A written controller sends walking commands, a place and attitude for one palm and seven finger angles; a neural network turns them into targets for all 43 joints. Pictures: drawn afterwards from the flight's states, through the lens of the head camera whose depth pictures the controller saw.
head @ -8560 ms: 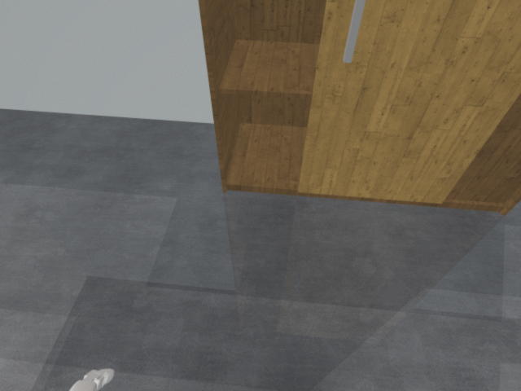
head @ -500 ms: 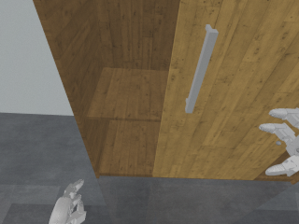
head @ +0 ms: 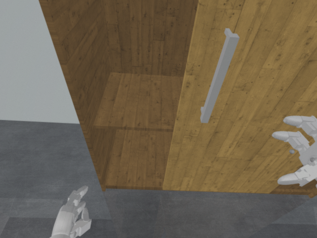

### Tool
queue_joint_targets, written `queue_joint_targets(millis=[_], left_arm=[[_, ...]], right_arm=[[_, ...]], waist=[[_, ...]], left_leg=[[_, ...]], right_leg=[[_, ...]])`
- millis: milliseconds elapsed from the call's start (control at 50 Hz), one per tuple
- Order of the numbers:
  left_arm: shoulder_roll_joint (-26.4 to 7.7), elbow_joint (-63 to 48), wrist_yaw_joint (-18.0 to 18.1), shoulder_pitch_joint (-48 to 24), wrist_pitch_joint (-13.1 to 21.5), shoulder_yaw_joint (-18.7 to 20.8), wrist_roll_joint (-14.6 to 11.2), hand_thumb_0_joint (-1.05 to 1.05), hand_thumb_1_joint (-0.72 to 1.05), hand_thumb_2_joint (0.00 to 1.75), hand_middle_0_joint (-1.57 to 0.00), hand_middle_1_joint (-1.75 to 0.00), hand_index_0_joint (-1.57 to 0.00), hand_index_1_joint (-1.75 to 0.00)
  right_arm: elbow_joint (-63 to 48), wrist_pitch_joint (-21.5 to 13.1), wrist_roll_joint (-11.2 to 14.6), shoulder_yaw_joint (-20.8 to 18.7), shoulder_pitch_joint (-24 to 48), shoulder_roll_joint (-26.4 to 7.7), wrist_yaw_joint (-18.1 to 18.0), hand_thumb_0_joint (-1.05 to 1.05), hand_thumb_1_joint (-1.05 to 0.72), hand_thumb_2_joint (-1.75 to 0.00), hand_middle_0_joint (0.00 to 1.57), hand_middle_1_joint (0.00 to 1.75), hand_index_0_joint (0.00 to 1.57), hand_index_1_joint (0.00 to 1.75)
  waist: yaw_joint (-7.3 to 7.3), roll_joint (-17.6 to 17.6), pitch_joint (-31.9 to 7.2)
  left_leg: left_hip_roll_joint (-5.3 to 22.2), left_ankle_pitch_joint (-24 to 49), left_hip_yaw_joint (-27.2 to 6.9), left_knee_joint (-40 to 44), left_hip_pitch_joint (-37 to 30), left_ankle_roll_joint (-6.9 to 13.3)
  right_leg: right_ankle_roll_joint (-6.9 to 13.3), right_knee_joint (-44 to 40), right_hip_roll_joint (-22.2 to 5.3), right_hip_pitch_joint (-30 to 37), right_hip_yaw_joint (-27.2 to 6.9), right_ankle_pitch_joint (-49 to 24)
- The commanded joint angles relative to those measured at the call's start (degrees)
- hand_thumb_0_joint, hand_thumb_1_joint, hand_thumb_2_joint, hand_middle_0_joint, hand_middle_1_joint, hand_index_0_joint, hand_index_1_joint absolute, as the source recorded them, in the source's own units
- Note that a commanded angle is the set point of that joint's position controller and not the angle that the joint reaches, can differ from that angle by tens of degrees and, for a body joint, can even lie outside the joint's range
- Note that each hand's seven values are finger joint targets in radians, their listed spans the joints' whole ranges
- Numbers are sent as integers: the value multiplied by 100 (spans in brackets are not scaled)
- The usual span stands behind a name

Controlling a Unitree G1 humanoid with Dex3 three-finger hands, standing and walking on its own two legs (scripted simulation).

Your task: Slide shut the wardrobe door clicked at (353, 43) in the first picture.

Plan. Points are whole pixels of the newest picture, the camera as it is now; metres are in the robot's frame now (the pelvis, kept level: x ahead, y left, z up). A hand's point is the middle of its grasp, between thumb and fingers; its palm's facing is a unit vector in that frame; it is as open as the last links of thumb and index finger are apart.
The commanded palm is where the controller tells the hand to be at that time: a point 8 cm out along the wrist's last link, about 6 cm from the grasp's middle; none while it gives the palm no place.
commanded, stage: move the hooked fingers beside the handle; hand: right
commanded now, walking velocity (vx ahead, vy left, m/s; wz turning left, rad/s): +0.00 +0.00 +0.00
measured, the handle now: (214, 81) +0.53 -0.15 +0.15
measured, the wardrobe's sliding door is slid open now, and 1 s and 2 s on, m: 0.37 0.37 0.37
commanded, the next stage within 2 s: none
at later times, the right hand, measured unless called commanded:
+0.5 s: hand (268, 130) +0.34 -0.25 +0.14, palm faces +0.02 +1.00 -0.02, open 14.0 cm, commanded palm +0.32 -0.30 +0.15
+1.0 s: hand (251, 114) +0.39 -0.22 +0.15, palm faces +0.02 +1.00 -0.02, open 14.0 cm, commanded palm +0.37 -0.27 +0.14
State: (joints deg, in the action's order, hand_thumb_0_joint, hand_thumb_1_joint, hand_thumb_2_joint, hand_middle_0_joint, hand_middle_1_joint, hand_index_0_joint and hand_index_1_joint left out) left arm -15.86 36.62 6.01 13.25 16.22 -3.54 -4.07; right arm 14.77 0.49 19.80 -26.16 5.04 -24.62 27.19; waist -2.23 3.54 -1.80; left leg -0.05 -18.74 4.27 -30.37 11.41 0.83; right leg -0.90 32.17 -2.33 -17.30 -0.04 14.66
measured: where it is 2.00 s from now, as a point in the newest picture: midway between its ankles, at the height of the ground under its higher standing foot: outside the picture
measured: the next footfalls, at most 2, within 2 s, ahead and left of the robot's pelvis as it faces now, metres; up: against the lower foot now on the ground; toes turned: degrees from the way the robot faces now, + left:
none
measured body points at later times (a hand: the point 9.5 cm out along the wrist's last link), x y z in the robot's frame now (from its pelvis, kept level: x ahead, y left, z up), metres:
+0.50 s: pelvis +0.00 -0.02 +0.00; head +0.00 +0.00 +0.45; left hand +0.15 +0.22 -0.09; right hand +0.34 -0.30 +0.15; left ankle -0.03 +0.11 -0.73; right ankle +0.03 -0.13 -0.73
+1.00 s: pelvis +0.00 -0.02 +0.00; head +0.01 -0.01 +0.45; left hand +0.12 +0.24 -0.10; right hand +0.39 -0.28 +0.15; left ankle -0.03 +0.11 -0.73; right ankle +0.03 -0.13 -0.73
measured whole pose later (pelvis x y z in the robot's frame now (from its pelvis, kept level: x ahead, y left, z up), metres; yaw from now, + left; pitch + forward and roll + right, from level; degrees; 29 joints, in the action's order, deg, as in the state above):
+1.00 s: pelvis +0.00 -0.02 +0.00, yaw +1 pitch +2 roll +1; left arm -15.2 38.8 4.7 16.3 9.7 -2.9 -3.2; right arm 35.1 -2.4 12.0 -18.2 28.8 -21.8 15.6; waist 1.5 2.3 -1.6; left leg 0.7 -18.1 3.0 -30.9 15.0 -0.2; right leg 0.2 32.9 -1.7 -20.6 1.2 14.6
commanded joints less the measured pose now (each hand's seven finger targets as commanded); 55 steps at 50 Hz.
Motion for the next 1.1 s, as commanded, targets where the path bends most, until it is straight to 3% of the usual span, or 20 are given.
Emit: queue_joint_targets(millis=[0, 60, 120, 160, 200, 220, 260, 300, 340, 380, 400, 440, 500, 580, 660, 720, 880, 920, 940, 1080], left_arm=[[-648, -811, 127, -492, 325, 285, -20, 0, 90, 90, -20, -30, -20, -30], [-631, -807, 139, -485, 296, 274, -9, 0, 90, 90, -20, -30, -20, -30], [-649, -794, 115, -443, 273, 283, 20, 0, 90, 90, -20, -30, -20, -30], [-635, -817, 91, -450, 245, 274, 10, 0, 90, 90, -20, -30, -20, -30], [-647, -794, 95, -436, 205, 279, -6, 0, 90, 90, -20, -30, -20, -30], [-645, -814, 79, -413, 200, 288, 7, 0, 90, 90, -20, -30, -20, -30], [-625, -888, 50, -439, 201, 295, 15, 0, 90, 90, -20, -30, -20, -30], [-623, -874, 30, -395, 180, 314, 18, 0, 90, 90, -20, -30, -20, -30], [-642, -839, 16, -366, 139, 314, 26, 0, 90, 90, -20, -30, -20, -30], [-620, -830, 20, -379, 120, 317, 15, 0, 90, 90, -20, -30, -20, -30], [-615, -834, 23, -361, 111, 313, 21, 0, 90, 90, -20, -30, -20, -30], [-655, -767, 31, -288, 71, 337, 42, 0, 90, 90, -20, -30, -20, -30], [-626, -730, 33, -255, 33, 334, 50, 0, 90, 90, -20, -30, -20, -30], [-628, -658, 23, -216, -22, 337, 54, 0, 90, 90, -20, -30, -20, -30], [-648, -628, -16, -160, -100, 355, 67, 0, 90, 90, -20, -30, -20, -30], [-665, -577, -16, -137, -193, 344, 72, 0, 90, 90, -20, -30, -20, -30], [-665, -531, -33, 24, -312, 368, 70, 0, 90, 90, -20, -30, -20, -30], [-696, -483, -41, 107, -353, 378, 81, 0, 90, 90, -20, -30, -20, -30], [-702, -473, -48, 135, -362, 391, 73, 0, 90, 90, -20, -30, -20, -30], [-733, -470, -134, 308, -500, 430, 77, 0, 90, 90, -20, -30, -20, -30]], right_arm=[[-947, -408, 64, -321, 2133, -1591, -43, 0, 50, -30, 30, 120, 30, 120], [-912, -452, -6, -143, 2500, -1508, -91, 0, 50, -30, 30, 120, 30, 120], [-794, -473, -37, -290, 2379, -1627, -153, 0, 50, -30, 30, 120, 30, 120], [-606, -420, -44, -235, 2365, -1511, -209, 0, 50, -30, 30, 120, 30, 120], [-462, -388, -96, -159, 2594, -1488, -263, 0, 50, -30, 30, 120, 30, 120], [-554, -394, -105, -162, 2627, -1481, -309, 0, 50, -30, 30, 120, 30, 120], [-759, -380, -161, -135, 2565, -1424, -392, 0, 50, -30, 30, 120, 30, 120], [-747, -360, -179, -175, 2522, -1418, -478, 0, 50, -30, 30, 120, 30, 120], [-681, -343, -191, -166, 2573, -1394, -570, 0, 50, -30, 30, 120, 30, 120], [-745, -329, -239, 50, 2761, -1183, -627, 0, 50, -30, 30, 120, 30, 120], [-772, -317, -263, 186, 2880, -1072, -664, 0, 50, -30, 30, 120, 30, 120], [-715, -328, -320, 42, 3022, -1255, -780, 0, 50, -30, 30, 120, 30, 120], [-695, -374, -397, 205, 3286, -1120, -853, 0, 50, -30, 30, 120, 30, 120], [-512, -425, -454, 478, 3592, -890, -959, 0, 50, -30, 30, 120, 30, 120], [-262, -417, -504, 419, 3579, -934, -1072, 0, 50, -30, 30, 120, 30, 120], [109, -407, -553, 332, 3752, -1058, -1141, 0, 50, -30, 30, 120, 30, 120], [552, -676, -642, 535, 4715, -1020, -1153, 0, 50, -30, 30, 120, 30, 120], [755, -735, -671, 513, 4815, -1102, -1164, 0, 50, -30, 30, 120, 30, 120], [811, -765, -679, 526, 4965, -1118, -1162, 0, 50, -30, 30, 120, 30, 120], [1399, -876, -727, 513, 5043, -1130, -1162, 0, 50, -30, 30, 120, 30, 120]], waist=[[169, 80, -930], [211, 115, -1081], [117, 103, -1293], [125, -82, -1207], [161, 42, -1051], [125, -115, -1196], [76, 162, -1388], [86, 93, -1397], [117, -96, -1243], [158, 149, -1218], [195, 120, -1234], [210, -59, -1324], [246, 200, -1393], [318, 89, -1339], [285, -83, -1439], [292, -231, -1211], [453, 71, -1429], [456, -139, -1460], [501, -19, -1510], [471, -66, -1525]], left_leg=[[-48, 1514, -222, 529, 451, -95], [-49, 1530, -225, 513, 438, -80], [-51, 1785, -189, 438, 239, -45], [-48, 1788, -158, 425, 303, -62], [-53, 1609, -133, 431, 437, -46], [-65, 1684, -115, 415, 324, -35], [-55, 1764, -105, 354, 279, -14], [-66, 1820, -77, 341, 296, -12], [-76, 1765, -73, 376, 341, -27], [-73, 1636, -66, 363, 426, -11], [-72, 1592, -59, 363, 472, -13], [-79, 1648, -76, 373, 407, -14], [-81, 1596, -65, 345, 449, 9], [-82, 1569, -62, 368, 494, 13], [-81, 1658, -74, 354, 424, 11], [-73, 1550, -91, 403, 440, 9], [-77, 1466, -175, 373, 586, 18], [-86, 1502, -178, 373, 536, 17], [-79, 1589, -194, 356, 562, 15], [-88, 1687, -210, 275, 584, 11]], right_leg=[[323, -279, 297, 892, -13, -832], [332, -259, 296, 970, -22, -861], [325, -222, 285, 983, -30, -1118], [322, -267, 279, 882, -33, -1085], [301, -309, 261, 848, -53, -980], [314, -292, 256, 874, -63, -1086], [300, -307, 255, 990, -54, -1215], [286, -306, 227, 1026, -67, -1309], [297, -335, 217, 895, -57, -1224], [269, -367, 205, 963, -67, -1176], [274, -373, 203, 1004, -82, -1141], [288, -353, 193, 1000, -96, -1194], [250, -367, 185, 1123, -124, -1248], [247, -383, 170, 1146, -144, -1216], [246, -368, 171, 1100, -136, -1276], [267, -378, 183, 881, -94, -1089], [270, -291, 199, 974, -72, -959], [289, -248, 196, 888, -65, -980], [287, -229, 197, 930, -49, -1030], [284, -166, 212, 718, -9, -1041]])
